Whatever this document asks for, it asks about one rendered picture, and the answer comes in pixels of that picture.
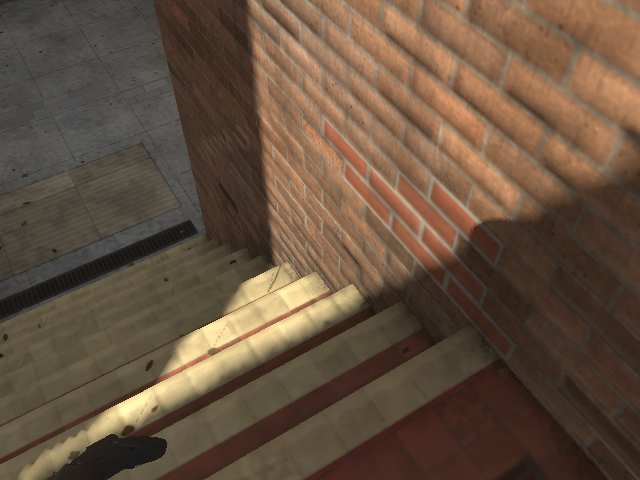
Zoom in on stairs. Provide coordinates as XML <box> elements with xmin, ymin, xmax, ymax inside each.
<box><xmin>0</xmin><ymin>234</ymin><xmax>437</xmax><ymax>480</ymax></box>

